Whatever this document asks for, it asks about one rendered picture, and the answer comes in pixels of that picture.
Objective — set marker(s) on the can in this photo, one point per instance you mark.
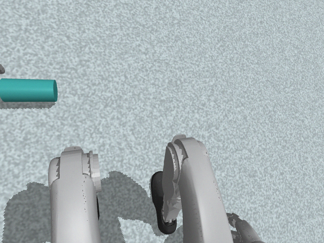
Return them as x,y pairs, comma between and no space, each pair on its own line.
28,90

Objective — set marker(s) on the right robot hand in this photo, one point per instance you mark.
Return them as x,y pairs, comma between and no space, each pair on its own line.
244,232

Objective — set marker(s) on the right robot foot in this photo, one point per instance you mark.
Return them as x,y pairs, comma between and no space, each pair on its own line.
157,198

